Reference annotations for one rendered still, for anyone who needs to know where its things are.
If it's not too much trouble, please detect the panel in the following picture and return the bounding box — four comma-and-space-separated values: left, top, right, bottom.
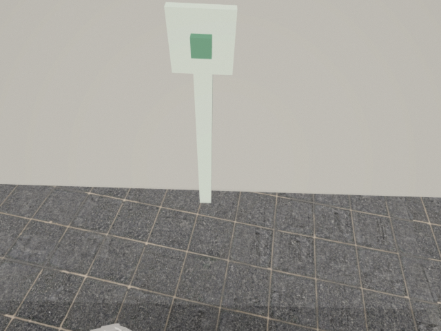
164, 2, 237, 203

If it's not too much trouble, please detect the button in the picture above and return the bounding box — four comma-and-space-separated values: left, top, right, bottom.
190, 34, 212, 59

